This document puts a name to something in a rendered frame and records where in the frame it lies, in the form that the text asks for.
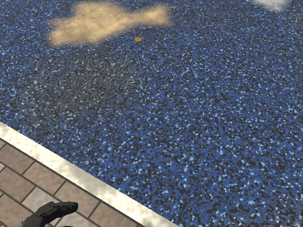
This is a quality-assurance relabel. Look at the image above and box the left robot hand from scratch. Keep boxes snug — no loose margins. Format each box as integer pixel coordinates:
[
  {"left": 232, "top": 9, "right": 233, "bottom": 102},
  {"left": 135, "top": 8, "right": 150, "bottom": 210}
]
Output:
[{"left": 21, "top": 201, "right": 79, "bottom": 227}]

